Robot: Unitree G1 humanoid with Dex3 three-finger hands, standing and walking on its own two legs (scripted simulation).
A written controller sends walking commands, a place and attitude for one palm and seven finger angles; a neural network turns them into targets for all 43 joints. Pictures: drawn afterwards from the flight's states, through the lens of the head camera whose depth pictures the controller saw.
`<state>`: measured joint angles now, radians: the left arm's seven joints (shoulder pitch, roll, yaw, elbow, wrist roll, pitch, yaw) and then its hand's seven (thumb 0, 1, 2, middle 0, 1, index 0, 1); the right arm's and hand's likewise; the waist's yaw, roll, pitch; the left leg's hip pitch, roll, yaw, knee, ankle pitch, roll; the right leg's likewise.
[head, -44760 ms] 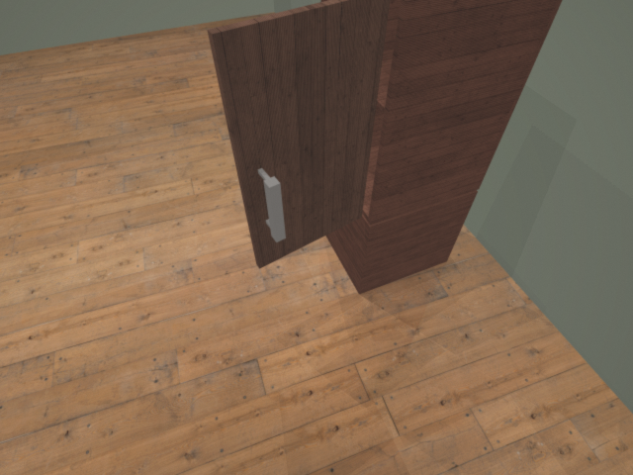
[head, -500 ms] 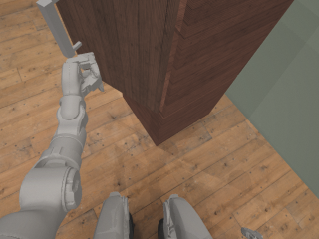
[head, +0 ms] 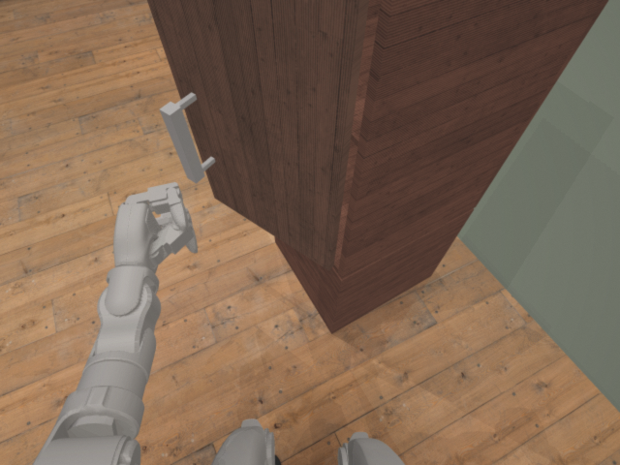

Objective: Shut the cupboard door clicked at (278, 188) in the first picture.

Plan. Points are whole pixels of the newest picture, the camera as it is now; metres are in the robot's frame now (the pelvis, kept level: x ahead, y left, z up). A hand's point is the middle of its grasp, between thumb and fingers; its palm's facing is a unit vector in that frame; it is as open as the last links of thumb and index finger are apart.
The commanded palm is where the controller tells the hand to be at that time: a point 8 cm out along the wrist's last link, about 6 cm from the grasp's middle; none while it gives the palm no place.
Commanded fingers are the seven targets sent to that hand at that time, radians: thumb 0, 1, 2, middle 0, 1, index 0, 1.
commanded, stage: draw the hand back to the body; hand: left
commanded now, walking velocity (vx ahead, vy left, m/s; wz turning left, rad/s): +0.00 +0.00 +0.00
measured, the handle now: (193, 139) +0.66 +0.21 -0.03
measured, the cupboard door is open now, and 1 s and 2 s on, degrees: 24 24 24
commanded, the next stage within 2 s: step back with the hand held close in 1.20 s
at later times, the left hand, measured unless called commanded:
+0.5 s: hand (38, 275) +0.29 +0.24 +0.16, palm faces +0.25 -0.93 -0.28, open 3.8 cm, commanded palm +0.24 +0.29 +0.18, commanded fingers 0.00 0.90 0.90 -0.61 -0.75 -0.61 -0.75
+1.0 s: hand out of the picture +0.20 +0.29 +0.24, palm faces +0.48 -0.77 -0.42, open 7.1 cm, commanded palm +0.15 +0.33 +0.25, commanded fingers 0.00 0.90 0.90 -0.20 -0.30 -0.20 -0.30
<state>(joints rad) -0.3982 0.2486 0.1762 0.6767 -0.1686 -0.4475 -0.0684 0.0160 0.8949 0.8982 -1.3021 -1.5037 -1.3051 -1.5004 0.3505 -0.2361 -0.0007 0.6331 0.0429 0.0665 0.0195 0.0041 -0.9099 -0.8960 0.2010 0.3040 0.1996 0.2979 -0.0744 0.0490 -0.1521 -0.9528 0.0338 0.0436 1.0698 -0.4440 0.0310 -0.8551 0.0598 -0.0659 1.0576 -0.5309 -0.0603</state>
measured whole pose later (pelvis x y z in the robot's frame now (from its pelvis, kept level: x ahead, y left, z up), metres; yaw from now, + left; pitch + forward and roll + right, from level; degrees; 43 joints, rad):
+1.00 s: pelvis +0.03 +0.02 +0.08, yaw +2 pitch -3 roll +0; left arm 0.47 0.36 0.34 -0.37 -0.09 -0.04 0.11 0.01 0.89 0.90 -0.26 -0.36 -0.26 -0.36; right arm 0.21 -0.25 0.01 0.62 0.04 -0.06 -0.05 0.01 -0.91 -0.90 0.20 0.30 0.20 0.30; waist 0.06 0.09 -0.01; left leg -0.16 -0.04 0.04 0.43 -0.22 0.06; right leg -0.06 0.02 -0.05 0.40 -0.29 -0.02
